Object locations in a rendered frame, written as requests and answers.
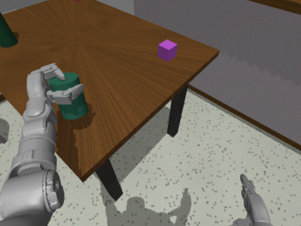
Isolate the right robot hand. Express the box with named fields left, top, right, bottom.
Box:
left=230, top=174, right=271, bottom=226

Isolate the table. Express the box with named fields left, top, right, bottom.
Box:
left=0, top=0, right=220, bottom=201

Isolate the left robot hand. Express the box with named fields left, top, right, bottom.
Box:
left=27, top=63, right=85, bottom=105

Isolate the left robot arm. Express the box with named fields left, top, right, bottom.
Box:
left=0, top=97, right=64, bottom=226

